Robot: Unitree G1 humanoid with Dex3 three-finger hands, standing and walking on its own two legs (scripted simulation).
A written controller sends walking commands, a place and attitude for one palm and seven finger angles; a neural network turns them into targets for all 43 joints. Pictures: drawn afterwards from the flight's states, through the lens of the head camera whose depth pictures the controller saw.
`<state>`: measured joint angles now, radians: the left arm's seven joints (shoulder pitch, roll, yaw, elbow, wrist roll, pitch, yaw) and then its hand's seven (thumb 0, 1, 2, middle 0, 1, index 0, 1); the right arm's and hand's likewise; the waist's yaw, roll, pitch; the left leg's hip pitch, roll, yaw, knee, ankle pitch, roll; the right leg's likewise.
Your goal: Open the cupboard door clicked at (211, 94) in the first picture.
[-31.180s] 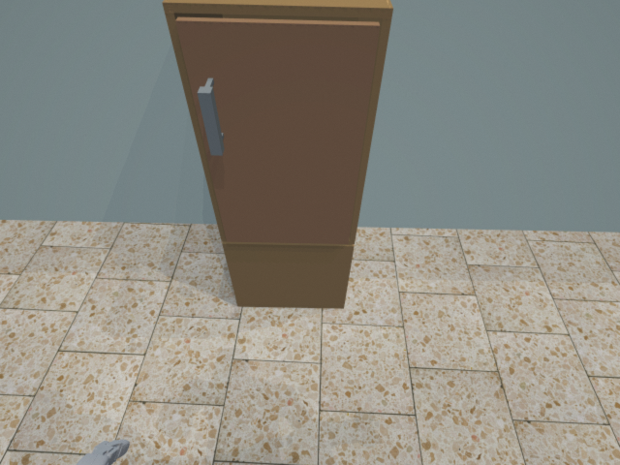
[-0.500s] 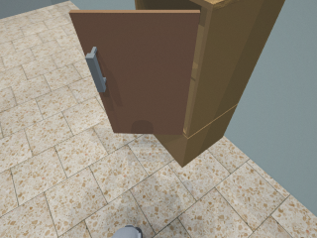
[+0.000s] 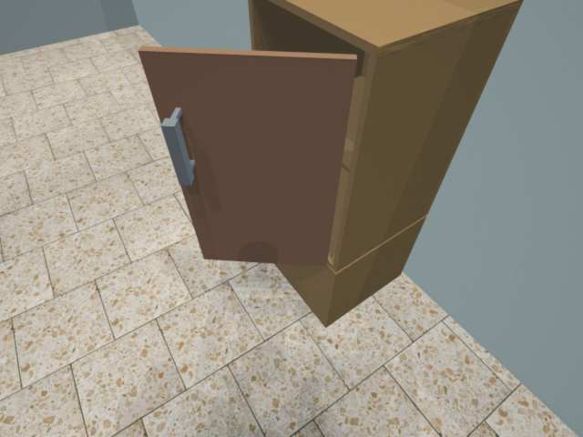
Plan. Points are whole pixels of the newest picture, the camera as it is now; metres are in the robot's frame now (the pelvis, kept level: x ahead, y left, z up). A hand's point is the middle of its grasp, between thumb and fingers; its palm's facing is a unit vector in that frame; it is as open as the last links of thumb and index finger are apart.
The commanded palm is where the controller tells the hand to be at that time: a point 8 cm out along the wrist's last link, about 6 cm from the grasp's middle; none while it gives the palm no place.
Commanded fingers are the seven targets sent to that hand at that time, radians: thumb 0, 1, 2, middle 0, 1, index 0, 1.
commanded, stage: look again from close up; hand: left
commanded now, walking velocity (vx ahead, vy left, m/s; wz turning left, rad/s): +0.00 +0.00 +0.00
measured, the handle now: (182, 147) +0.60 +0.25 +0.05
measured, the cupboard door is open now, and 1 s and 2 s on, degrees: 51 51 51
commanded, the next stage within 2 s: shuffle to correct the standing spot in 0.56 s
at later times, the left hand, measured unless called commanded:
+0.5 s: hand out of the picture -0.02 +0.19 -0.18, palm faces +0.01 -0.98 -0.18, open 7.4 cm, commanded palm none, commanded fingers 0.00 0.90 0.90 -0.20 -0.30 -0.20 -0.30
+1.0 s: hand out of the picture -0.07 +0.21 -0.20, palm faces +0.07 -0.99 -0.13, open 7.4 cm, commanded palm none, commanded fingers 0.00 0.90 0.90 -0.20 -0.30 -0.20 -0.30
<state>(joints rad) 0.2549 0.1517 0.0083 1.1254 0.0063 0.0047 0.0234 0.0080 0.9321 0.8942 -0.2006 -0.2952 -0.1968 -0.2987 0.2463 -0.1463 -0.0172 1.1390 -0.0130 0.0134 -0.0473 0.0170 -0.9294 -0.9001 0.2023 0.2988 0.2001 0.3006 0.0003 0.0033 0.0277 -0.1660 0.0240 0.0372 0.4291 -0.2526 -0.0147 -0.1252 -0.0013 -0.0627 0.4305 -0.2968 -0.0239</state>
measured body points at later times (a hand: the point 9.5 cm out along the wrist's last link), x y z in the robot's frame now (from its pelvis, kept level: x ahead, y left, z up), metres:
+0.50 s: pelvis -0.03 +0.02 -0.01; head -0.04 +0.03 +0.44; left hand -0.02 +0.24 -0.17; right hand -0.01 -0.21 -0.16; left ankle -0.02 +0.13 -0.74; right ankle -0.04 -0.10 -0.74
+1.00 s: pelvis -0.01 +0.05 -0.01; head -0.02 +0.07 +0.43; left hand -0.07 +0.26 -0.18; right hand -0.03 -0.18 -0.16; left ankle -0.02 +0.13 -0.74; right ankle -0.04 -0.10 -0.74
